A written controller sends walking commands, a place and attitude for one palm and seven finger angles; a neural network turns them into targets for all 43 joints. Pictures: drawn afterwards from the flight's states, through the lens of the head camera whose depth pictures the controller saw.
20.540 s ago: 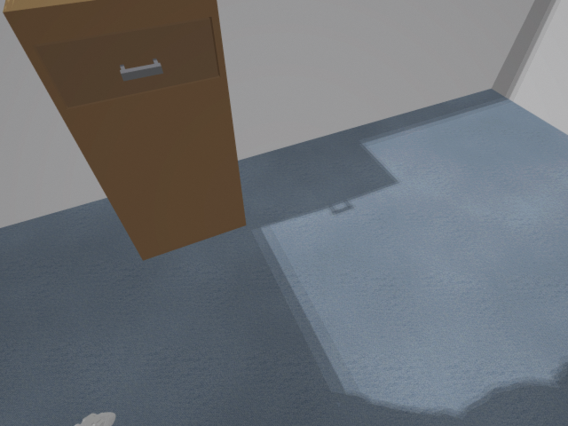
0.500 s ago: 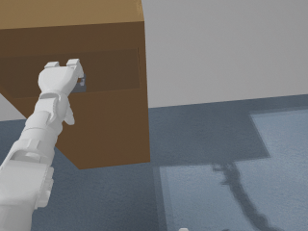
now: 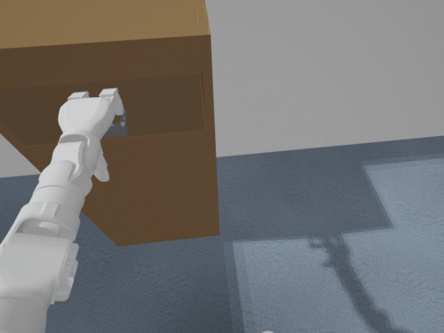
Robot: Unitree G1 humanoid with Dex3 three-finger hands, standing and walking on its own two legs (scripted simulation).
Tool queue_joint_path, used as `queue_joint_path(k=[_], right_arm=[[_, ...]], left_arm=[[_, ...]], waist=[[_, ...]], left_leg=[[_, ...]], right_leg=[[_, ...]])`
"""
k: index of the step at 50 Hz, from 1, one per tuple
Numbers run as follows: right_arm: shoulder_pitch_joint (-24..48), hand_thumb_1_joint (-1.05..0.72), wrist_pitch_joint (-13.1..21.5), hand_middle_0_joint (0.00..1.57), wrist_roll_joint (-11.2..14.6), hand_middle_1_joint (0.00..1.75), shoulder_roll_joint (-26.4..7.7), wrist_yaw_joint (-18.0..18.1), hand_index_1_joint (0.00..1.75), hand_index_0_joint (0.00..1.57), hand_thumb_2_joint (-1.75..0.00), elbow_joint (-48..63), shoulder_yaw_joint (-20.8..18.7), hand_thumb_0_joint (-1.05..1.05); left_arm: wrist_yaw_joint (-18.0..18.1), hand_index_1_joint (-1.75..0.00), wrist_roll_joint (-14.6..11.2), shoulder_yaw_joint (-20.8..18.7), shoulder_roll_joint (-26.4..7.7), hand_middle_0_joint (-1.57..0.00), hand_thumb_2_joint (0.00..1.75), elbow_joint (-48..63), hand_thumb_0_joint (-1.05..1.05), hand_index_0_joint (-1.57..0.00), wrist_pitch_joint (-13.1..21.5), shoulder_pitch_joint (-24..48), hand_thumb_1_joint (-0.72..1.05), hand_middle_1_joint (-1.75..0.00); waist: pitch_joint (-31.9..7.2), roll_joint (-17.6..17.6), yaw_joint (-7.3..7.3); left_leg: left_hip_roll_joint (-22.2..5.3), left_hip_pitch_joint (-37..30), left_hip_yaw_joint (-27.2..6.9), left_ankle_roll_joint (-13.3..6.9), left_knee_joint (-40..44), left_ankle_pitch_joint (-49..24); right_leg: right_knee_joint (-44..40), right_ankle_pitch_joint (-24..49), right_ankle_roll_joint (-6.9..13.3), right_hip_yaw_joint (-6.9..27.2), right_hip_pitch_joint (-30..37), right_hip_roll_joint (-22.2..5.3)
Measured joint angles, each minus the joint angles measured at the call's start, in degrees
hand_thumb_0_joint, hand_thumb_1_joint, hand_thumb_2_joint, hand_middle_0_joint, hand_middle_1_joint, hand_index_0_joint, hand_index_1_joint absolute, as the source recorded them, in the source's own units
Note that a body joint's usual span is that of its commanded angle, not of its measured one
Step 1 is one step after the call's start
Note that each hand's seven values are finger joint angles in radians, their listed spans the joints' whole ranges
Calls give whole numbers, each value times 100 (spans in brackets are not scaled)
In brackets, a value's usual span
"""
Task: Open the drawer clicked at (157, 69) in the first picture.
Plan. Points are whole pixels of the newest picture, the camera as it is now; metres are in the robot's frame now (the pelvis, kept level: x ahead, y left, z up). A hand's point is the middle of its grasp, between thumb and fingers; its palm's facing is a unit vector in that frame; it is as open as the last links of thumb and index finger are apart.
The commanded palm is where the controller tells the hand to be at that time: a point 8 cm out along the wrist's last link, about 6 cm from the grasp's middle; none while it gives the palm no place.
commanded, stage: lift the fingers back up to retry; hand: left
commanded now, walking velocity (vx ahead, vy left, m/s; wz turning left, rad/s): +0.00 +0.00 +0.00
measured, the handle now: (102, 123) +0.52 +0.24 +0.06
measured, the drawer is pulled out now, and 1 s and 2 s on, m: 0.00 0.00 0.00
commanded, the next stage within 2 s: re-aim the fingers above the handle in 0.48 s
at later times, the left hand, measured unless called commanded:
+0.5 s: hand (86, 120) +0.47 +0.23 +0.12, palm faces -0.05 -0.02 -1.00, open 13.6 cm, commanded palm +0.45 +0.23 +0.17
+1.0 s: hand (95, 119) +0.47 +0.22 +0.11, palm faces -0.03 -0.01 -1.00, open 13.6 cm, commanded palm +0.46 +0.24 +0.17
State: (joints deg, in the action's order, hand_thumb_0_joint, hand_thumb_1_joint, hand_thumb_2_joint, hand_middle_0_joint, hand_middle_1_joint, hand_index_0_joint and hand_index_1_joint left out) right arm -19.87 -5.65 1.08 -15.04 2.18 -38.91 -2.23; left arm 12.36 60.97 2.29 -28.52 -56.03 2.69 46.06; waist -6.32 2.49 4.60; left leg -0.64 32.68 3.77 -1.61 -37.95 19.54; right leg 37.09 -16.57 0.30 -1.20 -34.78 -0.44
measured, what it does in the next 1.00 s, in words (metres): stands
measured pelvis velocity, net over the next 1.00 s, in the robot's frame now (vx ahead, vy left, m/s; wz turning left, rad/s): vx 0.02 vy -0.02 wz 0.02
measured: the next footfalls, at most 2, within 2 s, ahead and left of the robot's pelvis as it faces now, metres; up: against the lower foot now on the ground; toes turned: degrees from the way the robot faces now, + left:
none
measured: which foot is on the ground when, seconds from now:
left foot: down 0.00-1.00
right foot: down 0.00-1.00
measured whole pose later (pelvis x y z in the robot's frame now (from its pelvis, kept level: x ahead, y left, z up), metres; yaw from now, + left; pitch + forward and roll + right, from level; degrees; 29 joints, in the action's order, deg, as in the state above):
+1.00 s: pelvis +0.02 -0.02 +0.01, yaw +1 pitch +11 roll +0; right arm -16.6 -7.5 1.9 -15.5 2.8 -39.7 -1.8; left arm 5.7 58.2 3.9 -29.1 -49.7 2.8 45.0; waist -5.2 3.4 2.5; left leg -0.5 24.5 2.4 -0.4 -31.8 18.1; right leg 32.9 -16.8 1.3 -2.5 -27.0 -0.3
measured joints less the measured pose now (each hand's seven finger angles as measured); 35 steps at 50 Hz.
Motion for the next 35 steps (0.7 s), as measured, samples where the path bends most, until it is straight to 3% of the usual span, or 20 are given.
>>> queue_joint_path(k=[9, 14, 21, 26, 35], right_arm=[[95, -90, -6, 20, -14, 30, 13, 11, 30, 20, -90, -44, -48, 1], [204, -90, -48, 20, 16, 30, -6, -26, 30, 20, -90, -90, -63, 1], [420, -91, -124, 20, 80, 30, -42, -20, 30, 20, -90, -40, -3, 1], [508, -91, -159, 20, 76, 30, -51, 14, 30, 20, -90, 73, 32, 1], [522, -91, -185, 20, 33, 29, -37, -12, 30, 20, -90, 82, 1, 1]], left_arm=[[-195, -123, -81, -99, -16, -38, 30, 522, 0, -35, 165, -342, -49, -122], [-278, -123, -209, -39, -19, -38, 30, 853, 0, -36, 38, -437, -49, -122], [-701, -123, -380, 224, -12, -36, 30, 903, 0, -37, -253, -261, -49, -121], [-946, -122, -393, 289, -12, -34, 30, 934, 0, -35, -122, -225, -49, -120], [-763, -121, -340, 190, 41, -33, 30, 1078, 0, -33, 139, -340, -49, -121]], waist=[[54, 39, -90], [54, 78, -191], [71, 103, -287], [77, 80, -337], [82, 57, -355]], left_leg=[[16, -365, -25, 13, 269, -20], [26, -602, -57, 27, 417, -31], [56, -876, -118, 45, 611, -84], [60, -920, -143, 63, 636, -89], [39, -831, -148, 94, 560, -53]], right_leg=[[-239, -8, 1, -21, 362, -4], [-372, -18, 5, -52, 606, -8], [-508, -23, 18, -110, 879, -33], [-494, -50, 36, -135, 913, -37], [-393, -100, 67, -139, 811, -19]])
